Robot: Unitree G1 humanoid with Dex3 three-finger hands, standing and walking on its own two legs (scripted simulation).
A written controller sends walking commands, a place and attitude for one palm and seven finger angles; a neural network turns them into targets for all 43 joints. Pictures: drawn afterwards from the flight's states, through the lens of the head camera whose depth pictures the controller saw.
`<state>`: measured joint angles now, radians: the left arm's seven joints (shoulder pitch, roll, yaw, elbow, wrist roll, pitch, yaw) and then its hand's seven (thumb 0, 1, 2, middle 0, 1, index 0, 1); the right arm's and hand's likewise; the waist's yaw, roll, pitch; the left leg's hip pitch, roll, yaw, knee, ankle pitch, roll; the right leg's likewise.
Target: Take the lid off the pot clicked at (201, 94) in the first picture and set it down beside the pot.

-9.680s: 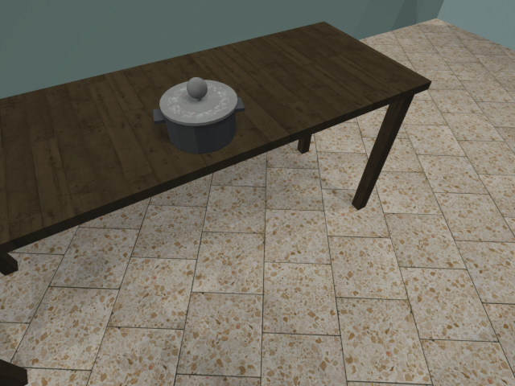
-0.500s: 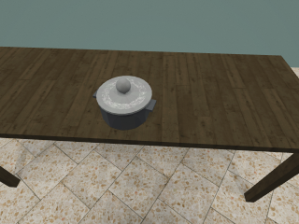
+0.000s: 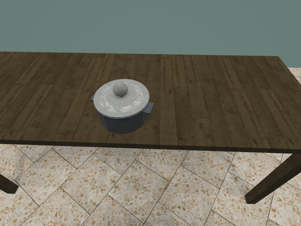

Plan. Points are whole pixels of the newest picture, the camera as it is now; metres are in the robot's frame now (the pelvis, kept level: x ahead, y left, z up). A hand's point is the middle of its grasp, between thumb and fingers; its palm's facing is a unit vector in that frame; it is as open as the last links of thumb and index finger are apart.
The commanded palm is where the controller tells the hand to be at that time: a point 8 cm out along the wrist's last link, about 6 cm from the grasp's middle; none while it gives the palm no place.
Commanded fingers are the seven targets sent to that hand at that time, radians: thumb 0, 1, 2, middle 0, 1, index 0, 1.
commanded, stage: look again from close up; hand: left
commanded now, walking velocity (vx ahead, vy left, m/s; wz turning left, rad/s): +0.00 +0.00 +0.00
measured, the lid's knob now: (120, 89) +0.52 +0.13 +0.07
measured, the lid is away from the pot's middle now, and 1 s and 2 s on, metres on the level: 0.00 0.00 0.00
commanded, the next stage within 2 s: lift the closed hand beside the body in 0.08 s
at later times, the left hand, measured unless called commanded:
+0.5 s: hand out of the picture +0.13 +0.18 -0.07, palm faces +0.22 -0.95 -0.24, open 5.4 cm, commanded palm +0.09 +0.24 -0.04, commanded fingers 0.00 0.90 0.90 -0.95 -1.12 -0.95 -1.12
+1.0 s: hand (65, 219) +0.14 +0.21 -0.01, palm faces +0.32 -0.87 -0.38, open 3.1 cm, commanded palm +0.09 +0.25 +0.02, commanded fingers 0.00 0.90 0.90 -1.30 -1.50 -1.30 -1.50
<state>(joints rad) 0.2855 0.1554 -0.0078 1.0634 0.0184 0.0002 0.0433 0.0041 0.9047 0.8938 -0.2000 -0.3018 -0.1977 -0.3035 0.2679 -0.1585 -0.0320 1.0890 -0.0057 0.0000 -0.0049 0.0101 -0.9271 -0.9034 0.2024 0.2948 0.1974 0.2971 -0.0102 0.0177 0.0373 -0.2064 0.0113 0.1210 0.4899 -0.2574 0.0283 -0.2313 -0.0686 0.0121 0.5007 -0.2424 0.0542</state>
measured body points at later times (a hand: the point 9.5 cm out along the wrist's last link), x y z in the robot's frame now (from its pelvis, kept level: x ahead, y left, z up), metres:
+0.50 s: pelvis +0.00 -0.02 +0.00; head -0.02 -0.01 +0.45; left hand +0.12 +0.23 -0.05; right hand +0.20 -0.26 -0.05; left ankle +0.01 +0.10 -0.74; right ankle +0.02 -0.15 -0.74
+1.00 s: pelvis +0.03 -0.03 +0.00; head +0.04 -0.04 +0.45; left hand +0.12 +0.26 +0.01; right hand +0.22 -0.22 -0.10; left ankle +0.01 +0.10 -0.74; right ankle +0.02 -0.15 -0.74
